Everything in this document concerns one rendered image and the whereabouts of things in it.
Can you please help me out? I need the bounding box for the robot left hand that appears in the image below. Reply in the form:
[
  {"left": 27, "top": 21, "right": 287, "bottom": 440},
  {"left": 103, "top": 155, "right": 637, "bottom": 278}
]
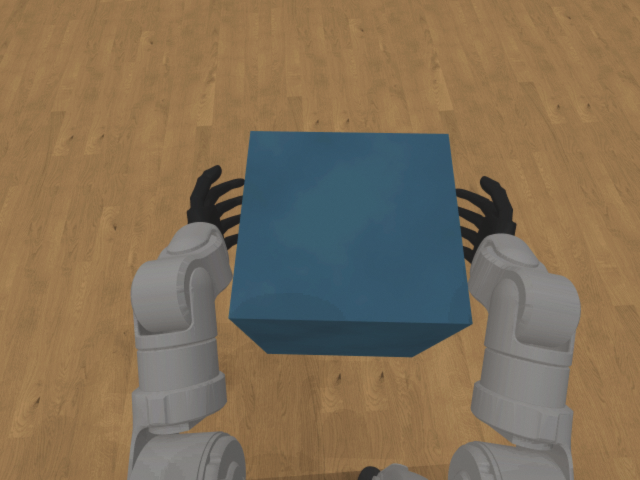
[{"left": 187, "top": 165, "right": 245, "bottom": 250}]

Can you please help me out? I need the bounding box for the carton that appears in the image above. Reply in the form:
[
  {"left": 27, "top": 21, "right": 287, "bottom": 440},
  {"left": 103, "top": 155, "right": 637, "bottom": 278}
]
[{"left": 228, "top": 131, "right": 473, "bottom": 357}]

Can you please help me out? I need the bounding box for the robot right hand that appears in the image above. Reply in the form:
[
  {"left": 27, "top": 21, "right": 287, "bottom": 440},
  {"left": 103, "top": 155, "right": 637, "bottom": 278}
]
[{"left": 456, "top": 176, "right": 516, "bottom": 264}]

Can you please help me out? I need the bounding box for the left robot forearm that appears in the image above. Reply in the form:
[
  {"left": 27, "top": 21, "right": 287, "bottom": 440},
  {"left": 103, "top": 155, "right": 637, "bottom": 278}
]
[{"left": 127, "top": 222, "right": 233, "bottom": 480}]

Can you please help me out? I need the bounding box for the right robot forearm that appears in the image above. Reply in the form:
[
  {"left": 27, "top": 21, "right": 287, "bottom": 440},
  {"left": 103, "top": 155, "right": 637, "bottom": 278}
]
[{"left": 468, "top": 233, "right": 581, "bottom": 480}]

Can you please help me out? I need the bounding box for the left robot upper arm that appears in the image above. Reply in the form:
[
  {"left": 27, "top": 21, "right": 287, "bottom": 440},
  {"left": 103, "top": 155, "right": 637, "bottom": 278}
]
[{"left": 130, "top": 431, "right": 246, "bottom": 480}]

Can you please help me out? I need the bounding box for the right robot upper arm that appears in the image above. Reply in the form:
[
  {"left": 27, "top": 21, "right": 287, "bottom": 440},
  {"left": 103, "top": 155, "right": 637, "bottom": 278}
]
[{"left": 448, "top": 441, "right": 566, "bottom": 480}]

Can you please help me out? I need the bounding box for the right robot shin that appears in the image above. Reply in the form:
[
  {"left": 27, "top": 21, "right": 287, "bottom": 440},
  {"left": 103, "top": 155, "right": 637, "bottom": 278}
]
[{"left": 380, "top": 463, "right": 408, "bottom": 474}]

